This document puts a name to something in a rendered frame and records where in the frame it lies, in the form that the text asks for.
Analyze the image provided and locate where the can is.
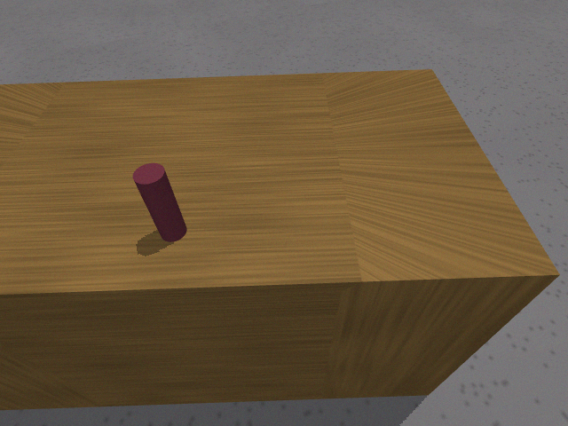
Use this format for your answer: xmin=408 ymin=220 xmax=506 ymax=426
xmin=133 ymin=163 xmax=187 ymax=242

